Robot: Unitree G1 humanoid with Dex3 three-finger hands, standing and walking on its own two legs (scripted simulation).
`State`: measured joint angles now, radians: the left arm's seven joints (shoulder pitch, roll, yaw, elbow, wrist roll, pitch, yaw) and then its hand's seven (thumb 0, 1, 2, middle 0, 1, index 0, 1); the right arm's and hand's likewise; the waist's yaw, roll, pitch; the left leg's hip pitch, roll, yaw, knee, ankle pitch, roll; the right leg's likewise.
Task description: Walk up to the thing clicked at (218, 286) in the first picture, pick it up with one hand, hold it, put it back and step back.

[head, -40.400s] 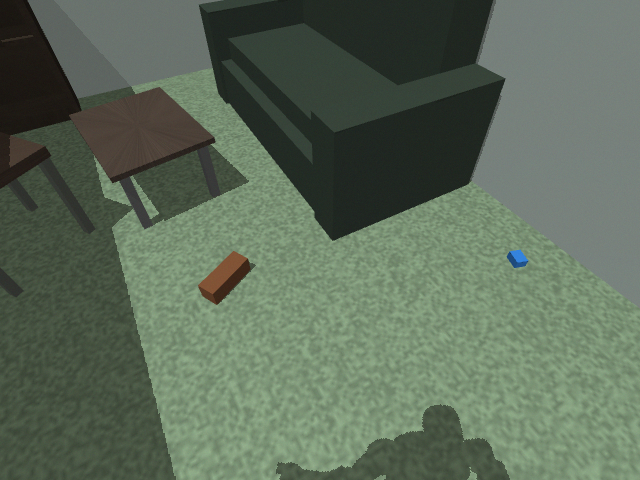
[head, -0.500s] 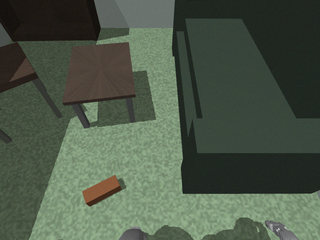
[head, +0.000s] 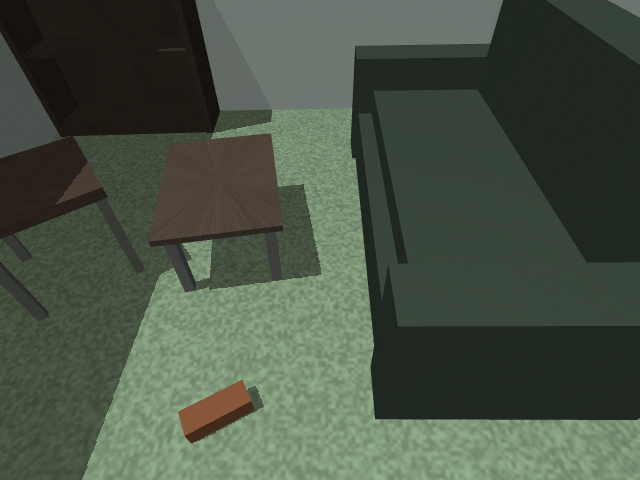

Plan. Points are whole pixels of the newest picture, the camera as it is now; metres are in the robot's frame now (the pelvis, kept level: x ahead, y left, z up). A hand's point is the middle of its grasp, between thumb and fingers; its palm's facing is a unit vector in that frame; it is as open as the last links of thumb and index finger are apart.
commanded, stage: walk up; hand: left
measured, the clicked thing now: (217, 410) +0.48 +0.36 -0.73
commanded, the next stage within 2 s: none
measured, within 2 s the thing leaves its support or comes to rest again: neither
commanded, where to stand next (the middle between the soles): +0.16 +0.05 m, yaw +1 degrees
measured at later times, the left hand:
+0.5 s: hand out of the picture +0.09 +0.26 -0.15, palm faces +0.04 -0.93 -0.36, open 7.4 cm
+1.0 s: hand out of the picture +0.08 +0.29 -0.15, palm faces +0.07 -0.92 -0.38, open 7.4 cm
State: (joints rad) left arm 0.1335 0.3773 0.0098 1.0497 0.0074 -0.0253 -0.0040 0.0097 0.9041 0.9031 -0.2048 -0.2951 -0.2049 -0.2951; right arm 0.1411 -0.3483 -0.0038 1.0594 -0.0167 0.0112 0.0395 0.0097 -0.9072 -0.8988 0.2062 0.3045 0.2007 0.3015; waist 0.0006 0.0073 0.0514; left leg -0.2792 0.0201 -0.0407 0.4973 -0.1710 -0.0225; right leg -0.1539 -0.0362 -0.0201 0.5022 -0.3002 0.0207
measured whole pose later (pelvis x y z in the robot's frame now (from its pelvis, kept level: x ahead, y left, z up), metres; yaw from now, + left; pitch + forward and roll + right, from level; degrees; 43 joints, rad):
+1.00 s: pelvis +0.05 +0.02 +0.00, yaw +3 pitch -2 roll -1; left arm 0.21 0.36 0.05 1.07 0.04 -0.06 0.00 0.01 0.90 0.90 -0.21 -0.30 -0.21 -0.30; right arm 0.17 -0.39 -0.06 1.05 -0.05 0.04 0.07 0.01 -0.91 -0.90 0.21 0.30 0.20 0.30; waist 0.03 0.03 0.02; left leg -0.34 0.02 -0.03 0.72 -0.36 0.00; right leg -0.01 -0.06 -0.07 0.35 -0.31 0.01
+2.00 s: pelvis +0.02 +0.00 -0.01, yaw +4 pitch -3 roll +2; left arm 0.32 0.42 0.08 0.81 0.03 -0.06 0.00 0.01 0.90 0.90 -0.21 -0.30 -0.21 -0.30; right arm 0.29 -0.45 -0.07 0.88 -0.05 0.04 0.07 0.01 -0.91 -0.90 0.21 0.30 0.20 0.30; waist 0.03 0.05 0.06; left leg -0.36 0.00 -0.04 0.82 -0.54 0.02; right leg -0.32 -0.10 0.02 0.70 -0.34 -0.01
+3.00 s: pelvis +0.03 +0.00 -0.01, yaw +0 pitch -3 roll +0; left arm 0.10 0.40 0.01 1.02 0.00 -0.01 0.00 0.01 0.91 0.90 -0.20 -0.29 -0.20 -0.29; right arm 0.17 -0.35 -0.01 1.02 -0.02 0.00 0.02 0.01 -0.91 -0.90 0.21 0.30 0.20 0.30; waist -0.01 0.00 0.07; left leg -0.25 0.03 -0.01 0.61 -0.31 -0.03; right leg -0.29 -0.04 0.04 0.61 -0.27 0.04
